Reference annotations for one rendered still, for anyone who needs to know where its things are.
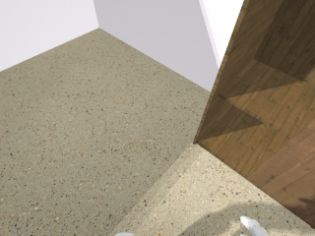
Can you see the wardrobe door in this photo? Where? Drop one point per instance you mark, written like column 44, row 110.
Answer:
column 289, row 174

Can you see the robot right hand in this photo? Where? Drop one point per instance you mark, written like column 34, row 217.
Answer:
column 253, row 226

